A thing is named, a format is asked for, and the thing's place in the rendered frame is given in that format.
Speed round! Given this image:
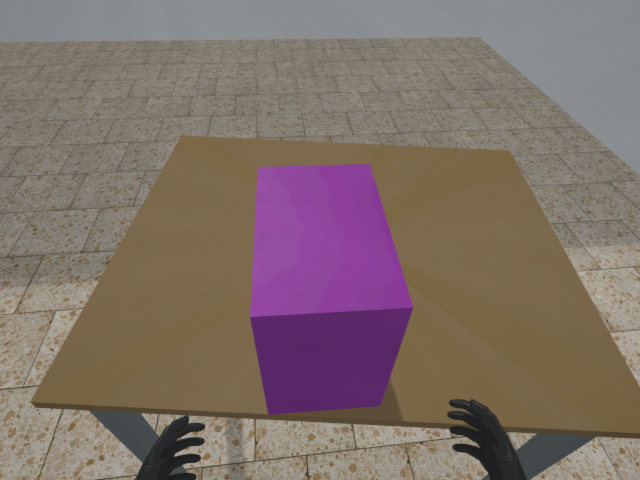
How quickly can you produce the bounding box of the robot right hand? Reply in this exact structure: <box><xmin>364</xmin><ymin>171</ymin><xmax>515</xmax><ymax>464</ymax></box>
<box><xmin>447</xmin><ymin>399</ymin><xmax>527</xmax><ymax>480</ymax></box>

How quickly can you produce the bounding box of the robot left hand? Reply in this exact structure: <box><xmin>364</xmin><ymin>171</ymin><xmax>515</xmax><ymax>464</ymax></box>
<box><xmin>135</xmin><ymin>415</ymin><xmax>205</xmax><ymax>480</ymax></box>

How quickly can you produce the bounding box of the table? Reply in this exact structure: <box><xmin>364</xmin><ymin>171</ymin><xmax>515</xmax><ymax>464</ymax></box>
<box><xmin>30</xmin><ymin>136</ymin><xmax>640</xmax><ymax>480</ymax></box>

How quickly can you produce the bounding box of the carton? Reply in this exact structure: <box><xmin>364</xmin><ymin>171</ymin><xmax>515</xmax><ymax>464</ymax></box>
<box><xmin>250</xmin><ymin>164</ymin><xmax>413</xmax><ymax>415</ymax></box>

